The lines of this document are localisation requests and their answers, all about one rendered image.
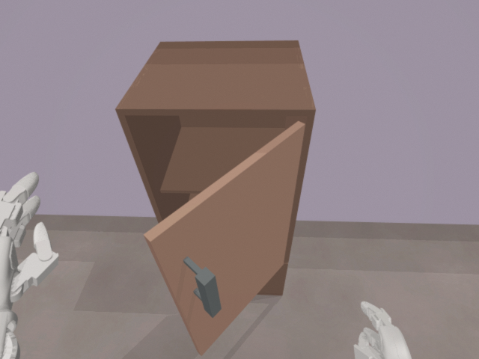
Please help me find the handle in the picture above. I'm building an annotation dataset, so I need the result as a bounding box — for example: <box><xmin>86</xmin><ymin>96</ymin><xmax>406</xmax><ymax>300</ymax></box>
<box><xmin>183</xmin><ymin>256</ymin><xmax>222</xmax><ymax>318</ymax></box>

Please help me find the robot left forearm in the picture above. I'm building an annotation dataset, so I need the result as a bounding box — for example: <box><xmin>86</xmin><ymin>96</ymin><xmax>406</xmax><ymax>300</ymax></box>
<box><xmin>0</xmin><ymin>309</ymin><xmax>20</xmax><ymax>359</ymax></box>

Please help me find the right robot hand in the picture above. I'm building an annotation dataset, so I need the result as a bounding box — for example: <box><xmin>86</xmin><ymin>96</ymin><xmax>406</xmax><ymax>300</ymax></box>
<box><xmin>354</xmin><ymin>301</ymin><xmax>412</xmax><ymax>359</ymax></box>

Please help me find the cupboard door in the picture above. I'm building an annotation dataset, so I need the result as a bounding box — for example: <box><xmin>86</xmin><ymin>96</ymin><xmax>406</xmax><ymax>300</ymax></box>
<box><xmin>144</xmin><ymin>121</ymin><xmax>305</xmax><ymax>356</ymax></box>

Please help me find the left robot hand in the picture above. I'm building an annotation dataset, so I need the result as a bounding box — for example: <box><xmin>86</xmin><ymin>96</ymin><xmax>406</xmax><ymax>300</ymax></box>
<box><xmin>0</xmin><ymin>172</ymin><xmax>58</xmax><ymax>310</ymax></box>

